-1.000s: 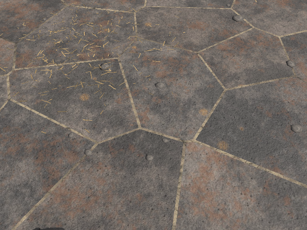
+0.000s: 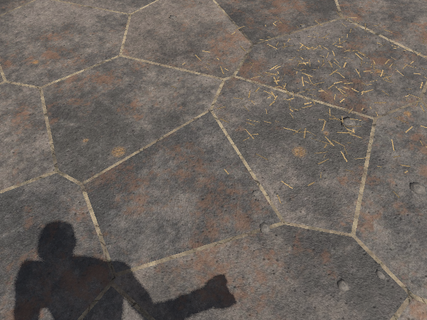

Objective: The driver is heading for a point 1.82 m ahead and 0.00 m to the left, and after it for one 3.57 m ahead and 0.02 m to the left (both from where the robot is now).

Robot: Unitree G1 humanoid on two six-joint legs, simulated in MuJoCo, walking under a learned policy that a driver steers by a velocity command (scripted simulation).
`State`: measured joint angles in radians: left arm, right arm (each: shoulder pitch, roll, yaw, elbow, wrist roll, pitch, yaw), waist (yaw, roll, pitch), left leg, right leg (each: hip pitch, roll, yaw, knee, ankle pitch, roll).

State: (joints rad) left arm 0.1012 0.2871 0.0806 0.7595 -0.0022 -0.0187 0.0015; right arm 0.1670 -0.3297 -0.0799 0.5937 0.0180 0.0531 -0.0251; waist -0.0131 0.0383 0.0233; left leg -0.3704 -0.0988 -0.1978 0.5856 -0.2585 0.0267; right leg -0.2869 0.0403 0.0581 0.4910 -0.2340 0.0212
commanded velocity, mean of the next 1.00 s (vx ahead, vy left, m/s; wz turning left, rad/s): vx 0.00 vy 0.00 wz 0.26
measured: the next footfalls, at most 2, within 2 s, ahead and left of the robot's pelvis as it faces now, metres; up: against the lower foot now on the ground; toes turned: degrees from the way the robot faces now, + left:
left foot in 0.38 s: +0.01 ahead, +0.15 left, +0.00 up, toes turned +11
right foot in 0.72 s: +0.04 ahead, -0.09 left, +0.00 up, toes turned +13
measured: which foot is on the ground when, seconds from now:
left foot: up 0.00-0.36, down 0.38-1.00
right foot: down 0.00-0.38, up 0.40-0.70, down 0.72-1.00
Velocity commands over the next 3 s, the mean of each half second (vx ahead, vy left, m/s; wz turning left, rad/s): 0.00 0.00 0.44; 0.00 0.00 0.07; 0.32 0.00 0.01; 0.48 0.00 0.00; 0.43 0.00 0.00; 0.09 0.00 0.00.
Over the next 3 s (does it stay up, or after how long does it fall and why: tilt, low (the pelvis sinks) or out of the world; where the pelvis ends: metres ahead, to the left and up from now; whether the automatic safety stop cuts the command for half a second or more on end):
stays up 0.75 0.12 0.00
